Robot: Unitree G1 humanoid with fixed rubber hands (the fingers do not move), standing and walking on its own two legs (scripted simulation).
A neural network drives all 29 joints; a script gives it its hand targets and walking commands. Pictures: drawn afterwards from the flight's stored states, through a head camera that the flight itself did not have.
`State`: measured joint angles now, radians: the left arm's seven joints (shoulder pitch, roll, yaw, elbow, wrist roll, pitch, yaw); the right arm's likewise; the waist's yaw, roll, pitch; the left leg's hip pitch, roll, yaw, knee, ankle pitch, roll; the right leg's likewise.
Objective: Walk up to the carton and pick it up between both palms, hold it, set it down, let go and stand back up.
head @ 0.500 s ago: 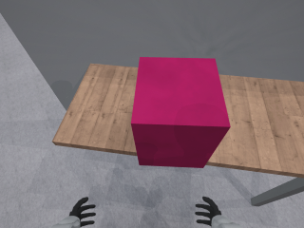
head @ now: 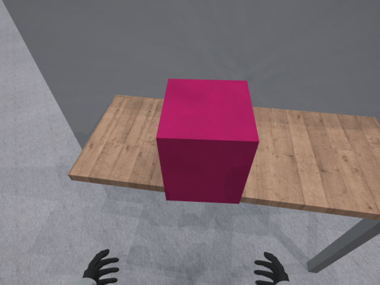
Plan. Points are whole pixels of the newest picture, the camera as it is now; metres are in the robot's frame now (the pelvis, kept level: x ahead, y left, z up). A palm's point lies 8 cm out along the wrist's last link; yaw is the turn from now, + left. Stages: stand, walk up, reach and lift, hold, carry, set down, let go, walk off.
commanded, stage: reach and lift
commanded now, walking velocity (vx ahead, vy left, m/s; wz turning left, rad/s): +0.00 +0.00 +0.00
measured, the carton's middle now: (204, 143) +0.48 -0.04 +0.02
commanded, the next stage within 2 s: none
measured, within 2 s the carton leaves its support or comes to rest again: neither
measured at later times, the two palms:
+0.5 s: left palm (90, 274) +0.19 +0.20 -0.06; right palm (283, 279) +0.18 -0.19 -0.06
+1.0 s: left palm (92, 251) +0.23 +0.21 -0.04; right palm (280, 258) +0.21 -0.18 -0.04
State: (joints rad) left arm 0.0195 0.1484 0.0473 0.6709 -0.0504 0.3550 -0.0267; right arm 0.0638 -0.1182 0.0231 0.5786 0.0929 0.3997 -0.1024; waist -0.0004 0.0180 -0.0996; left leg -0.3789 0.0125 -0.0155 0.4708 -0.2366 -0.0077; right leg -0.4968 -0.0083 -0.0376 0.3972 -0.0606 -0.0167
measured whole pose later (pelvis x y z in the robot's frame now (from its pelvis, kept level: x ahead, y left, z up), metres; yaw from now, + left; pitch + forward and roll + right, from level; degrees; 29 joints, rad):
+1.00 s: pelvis +0.05 +0.03 +0.01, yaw +1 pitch +4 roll +0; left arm 0.29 0.04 -0.01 0.24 -0.01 0.08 0.10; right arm 0.32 -0.16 0.00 0.25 0.06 0.03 0.04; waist -0.03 0.00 -0.01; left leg -0.14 -0.01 -0.03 0.30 -0.22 0.00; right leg -0.27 -0.03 -0.04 0.27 -0.07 0.01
